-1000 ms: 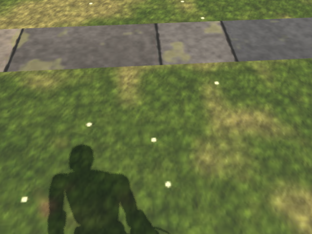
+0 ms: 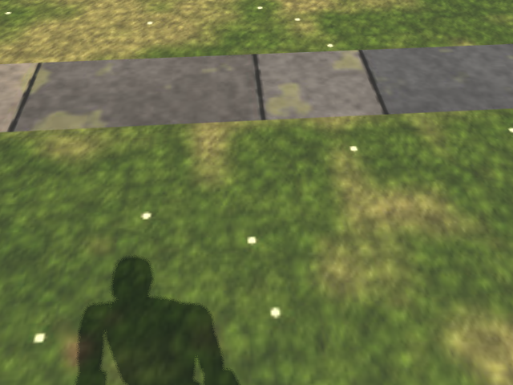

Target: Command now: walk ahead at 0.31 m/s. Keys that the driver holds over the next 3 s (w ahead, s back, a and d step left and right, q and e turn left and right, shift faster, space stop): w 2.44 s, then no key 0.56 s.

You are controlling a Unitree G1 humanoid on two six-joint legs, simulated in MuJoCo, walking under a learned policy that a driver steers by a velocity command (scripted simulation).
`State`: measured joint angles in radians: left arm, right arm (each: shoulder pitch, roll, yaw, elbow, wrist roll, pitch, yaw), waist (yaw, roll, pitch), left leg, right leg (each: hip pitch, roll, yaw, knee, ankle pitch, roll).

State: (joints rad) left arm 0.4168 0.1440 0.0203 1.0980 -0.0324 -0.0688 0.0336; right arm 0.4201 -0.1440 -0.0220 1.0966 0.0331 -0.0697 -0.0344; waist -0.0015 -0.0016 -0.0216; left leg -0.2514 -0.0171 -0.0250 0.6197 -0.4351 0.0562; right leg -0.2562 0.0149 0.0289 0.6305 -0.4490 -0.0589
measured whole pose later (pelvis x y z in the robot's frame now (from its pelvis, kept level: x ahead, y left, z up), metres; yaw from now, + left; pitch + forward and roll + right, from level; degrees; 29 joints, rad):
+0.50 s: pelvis +0.19 -0.06 +0.01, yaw +0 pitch +2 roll +1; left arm 0.51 0.15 0.00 1.05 0.00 -0.09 0.00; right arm 0.10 -0.25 -0.05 0.87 0.02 -0.10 0.02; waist 0.06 0.03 -0.02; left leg -0.72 0.08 0.02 0.88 -0.02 0.05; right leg 0.07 0.07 -0.01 0.18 -0.28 -0.08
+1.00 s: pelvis +0.47 -0.04 +0.02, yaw -1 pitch +1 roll +2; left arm 0.14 0.26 0.05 0.86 -0.01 -0.09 0.02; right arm 0.36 -0.23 -0.04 0.99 0.00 -0.11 0.02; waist -0.06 -0.04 0.00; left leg -0.11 -0.10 0.05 0.22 -0.13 0.09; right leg -0.70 -0.16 0.06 0.92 -0.07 -0.01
